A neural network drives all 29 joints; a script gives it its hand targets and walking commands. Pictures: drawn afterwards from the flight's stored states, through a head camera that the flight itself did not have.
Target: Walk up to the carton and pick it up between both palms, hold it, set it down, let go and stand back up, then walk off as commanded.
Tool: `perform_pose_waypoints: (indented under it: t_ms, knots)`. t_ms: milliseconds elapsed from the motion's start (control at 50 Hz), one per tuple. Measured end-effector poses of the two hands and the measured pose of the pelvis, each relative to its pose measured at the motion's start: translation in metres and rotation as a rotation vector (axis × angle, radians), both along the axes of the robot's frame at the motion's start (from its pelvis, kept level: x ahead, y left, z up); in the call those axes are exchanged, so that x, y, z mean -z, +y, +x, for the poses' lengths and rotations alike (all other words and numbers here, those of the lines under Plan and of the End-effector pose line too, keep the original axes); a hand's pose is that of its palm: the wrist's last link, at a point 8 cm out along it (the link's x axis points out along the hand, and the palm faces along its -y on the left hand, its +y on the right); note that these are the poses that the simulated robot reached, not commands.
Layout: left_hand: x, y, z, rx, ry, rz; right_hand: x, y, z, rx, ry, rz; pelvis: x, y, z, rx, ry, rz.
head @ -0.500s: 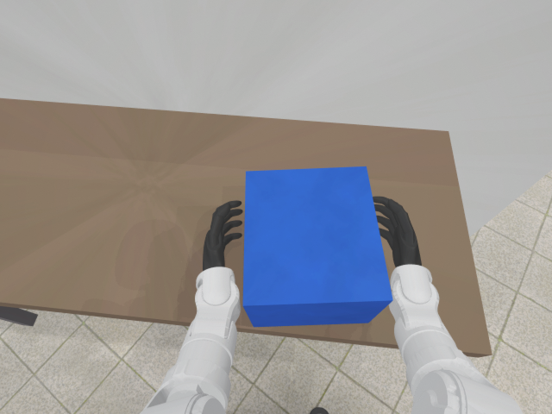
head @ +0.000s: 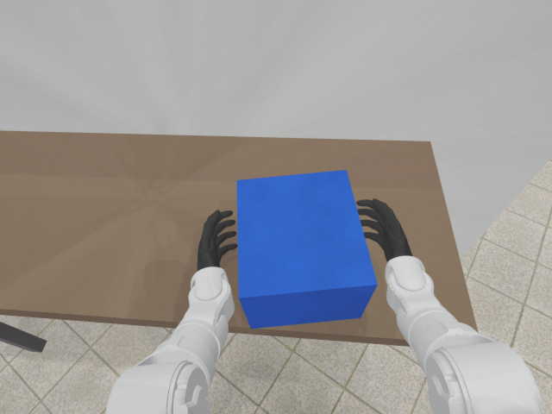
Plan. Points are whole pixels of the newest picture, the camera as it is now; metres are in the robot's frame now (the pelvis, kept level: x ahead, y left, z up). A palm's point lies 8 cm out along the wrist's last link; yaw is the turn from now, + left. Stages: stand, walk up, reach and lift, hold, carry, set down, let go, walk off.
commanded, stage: set down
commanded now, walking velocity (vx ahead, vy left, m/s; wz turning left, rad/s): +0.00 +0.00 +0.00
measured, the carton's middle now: (298, 249) +0.40 -0.01 -0.05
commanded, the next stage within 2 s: none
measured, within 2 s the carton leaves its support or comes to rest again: neither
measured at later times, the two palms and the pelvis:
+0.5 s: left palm (204, 295) +0.31 +0.13 -0.02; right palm (416, 280) +0.33 -0.18 -0.02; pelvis -0.03 -0.01 +0.00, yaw +0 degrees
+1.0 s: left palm (178, 345) +0.24 +0.16 -0.03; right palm (438, 339) +0.25 -0.20 -0.05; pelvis -0.04 -0.01 -0.01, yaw +0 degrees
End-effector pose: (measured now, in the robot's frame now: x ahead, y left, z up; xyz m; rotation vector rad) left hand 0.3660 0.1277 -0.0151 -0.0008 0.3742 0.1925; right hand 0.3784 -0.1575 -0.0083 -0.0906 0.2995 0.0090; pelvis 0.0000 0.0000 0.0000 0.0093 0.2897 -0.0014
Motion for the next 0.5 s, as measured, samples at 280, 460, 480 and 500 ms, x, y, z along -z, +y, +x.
perform_pose_waypoints:
  t_ms: [280,460,480,500]
  knots:
    - [-0.008,-0.002,-0.025,0.01,-0.034,0.002,-0.004,-0.011,-0.026,0.009,-0.002,-0.002,0.004,-0.006,-0.021,0.003,-0.047,0.008]
    - [0.001,0.003,-0.043,0.004,-0.024,0.002,0.004,-0.024,-0.041,0.012,0.007,-0.023,0.004,-0.007,-0.025,0.003,-0.054,0.01]
    - [0.004,0.004,-0.047,0.002,-0.021,0.002,0.006,-0.025,-0.044,0.012,0.01,-0.025,0.004,-0.007,-0.025,0.004,-0.054,0.01]
    - [0.006,0.006,-0.051,0.003,-0.02,0.001,0.008,-0.026,-0.048,0.01,0.008,-0.027,0.004,-0.007,-0.026,0.004,-0.055,0.01]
